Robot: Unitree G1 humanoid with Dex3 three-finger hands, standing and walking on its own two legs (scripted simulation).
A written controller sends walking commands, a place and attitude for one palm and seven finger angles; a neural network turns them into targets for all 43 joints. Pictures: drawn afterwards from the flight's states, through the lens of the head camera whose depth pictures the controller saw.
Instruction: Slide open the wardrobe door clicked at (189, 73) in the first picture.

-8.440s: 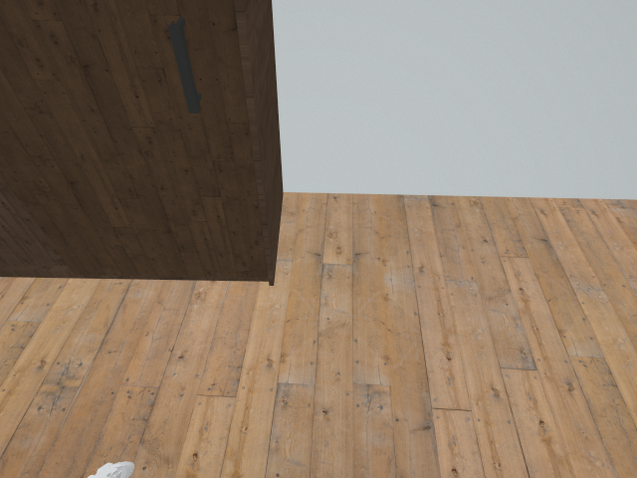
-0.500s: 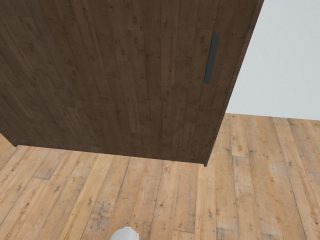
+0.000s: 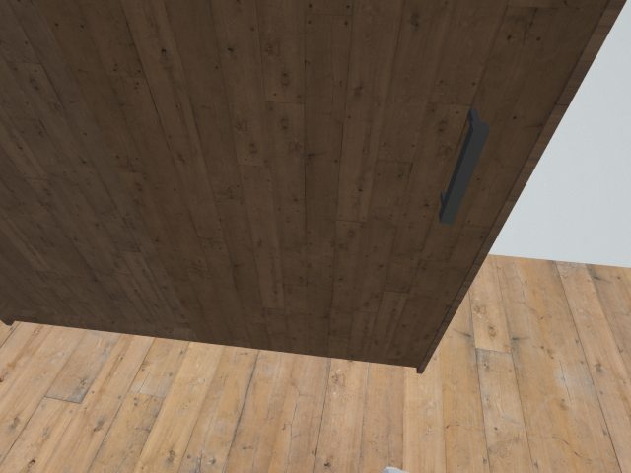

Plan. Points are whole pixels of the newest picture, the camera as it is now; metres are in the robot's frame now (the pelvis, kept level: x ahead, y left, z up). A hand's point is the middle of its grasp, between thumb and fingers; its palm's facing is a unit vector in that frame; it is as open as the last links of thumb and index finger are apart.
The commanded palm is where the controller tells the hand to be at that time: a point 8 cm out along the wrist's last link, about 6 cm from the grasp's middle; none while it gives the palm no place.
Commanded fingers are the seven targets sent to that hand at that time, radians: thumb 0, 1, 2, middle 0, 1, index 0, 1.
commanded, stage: come to a stop and stand still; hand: right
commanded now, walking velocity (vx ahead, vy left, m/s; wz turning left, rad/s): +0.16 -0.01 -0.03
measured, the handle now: (459, 169) +0.55 -0.20 +0.10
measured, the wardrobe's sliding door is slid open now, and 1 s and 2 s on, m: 0.00 0.00 0.00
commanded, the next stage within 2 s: look again from close up in 1.94 s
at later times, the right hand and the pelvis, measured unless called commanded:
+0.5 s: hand out of the picture +0.06 -0.20 -0.18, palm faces +0.02 +0.97 -0.22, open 7.4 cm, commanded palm none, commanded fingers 0.00 -0.90 -0.90 0.20 0.30 0.20 0.30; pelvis +0.02 +0.00 +0.00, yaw +2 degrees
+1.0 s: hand out of the picture +0.00 -0.12 -0.17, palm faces +0.02 +0.98 -0.18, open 7.3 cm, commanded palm none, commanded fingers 0.00 -0.90 -0.90 0.20 0.30 0.20 0.30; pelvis -0.01 +0.05 +0.00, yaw +2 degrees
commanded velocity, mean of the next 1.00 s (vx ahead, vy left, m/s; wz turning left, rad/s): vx -0.07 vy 0.04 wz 0.00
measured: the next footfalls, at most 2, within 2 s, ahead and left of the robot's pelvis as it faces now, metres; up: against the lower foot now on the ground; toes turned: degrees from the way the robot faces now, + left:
right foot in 0.10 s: +0.14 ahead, -0.12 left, +0.00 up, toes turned -8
left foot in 0.56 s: +0.05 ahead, +0.16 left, +0.00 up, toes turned +7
